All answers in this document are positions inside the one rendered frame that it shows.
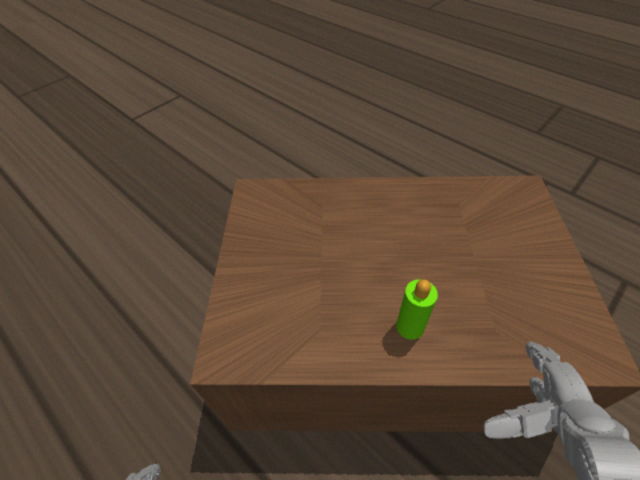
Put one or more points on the right robot arm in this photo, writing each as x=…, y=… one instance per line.
x=597, y=446

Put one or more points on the bottle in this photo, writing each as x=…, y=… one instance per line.
x=418, y=302

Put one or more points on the left robot hand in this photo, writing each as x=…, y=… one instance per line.
x=151, y=472

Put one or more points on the right robot hand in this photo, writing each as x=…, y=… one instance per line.
x=561, y=383

